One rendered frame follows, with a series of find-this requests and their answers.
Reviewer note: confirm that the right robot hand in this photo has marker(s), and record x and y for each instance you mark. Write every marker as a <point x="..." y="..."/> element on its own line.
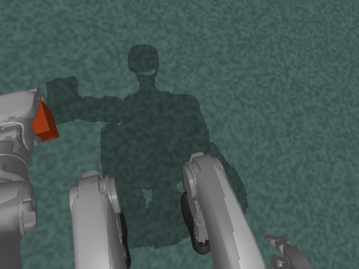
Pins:
<point x="293" y="257"/>

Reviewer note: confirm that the left robot arm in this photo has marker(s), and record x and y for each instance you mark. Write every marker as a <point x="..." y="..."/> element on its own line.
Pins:
<point x="18" y="205"/>

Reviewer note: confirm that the cube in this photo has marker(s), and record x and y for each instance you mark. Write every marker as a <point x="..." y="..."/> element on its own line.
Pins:
<point x="44" y="125"/>

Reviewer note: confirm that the left robot hand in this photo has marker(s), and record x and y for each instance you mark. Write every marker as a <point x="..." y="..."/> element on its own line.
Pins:
<point x="22" y="105"/>

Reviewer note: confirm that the left robot foot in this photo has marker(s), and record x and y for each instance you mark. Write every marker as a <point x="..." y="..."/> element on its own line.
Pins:
<point x="124" y="240"/>

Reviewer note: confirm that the right robot foot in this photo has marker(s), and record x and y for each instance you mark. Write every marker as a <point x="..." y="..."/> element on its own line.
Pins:
<point x="200" y="248"/>

